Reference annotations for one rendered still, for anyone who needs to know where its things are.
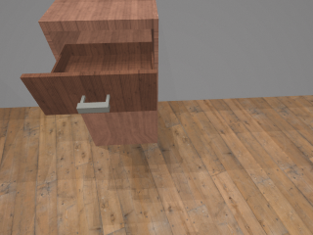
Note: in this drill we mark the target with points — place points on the cabinet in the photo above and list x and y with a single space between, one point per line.
108 21

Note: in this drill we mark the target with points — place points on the drawer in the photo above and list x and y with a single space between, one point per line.
123 70

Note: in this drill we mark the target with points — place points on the handle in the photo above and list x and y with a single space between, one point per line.
93 107

